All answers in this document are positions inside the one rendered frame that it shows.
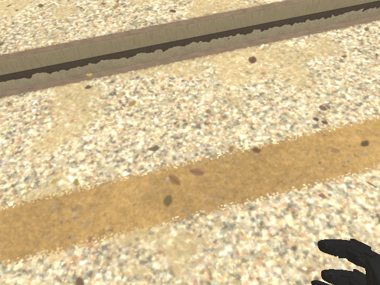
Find robot right hand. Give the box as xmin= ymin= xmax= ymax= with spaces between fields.
xmin=311 ymin=239 xmax=380 ymax=285

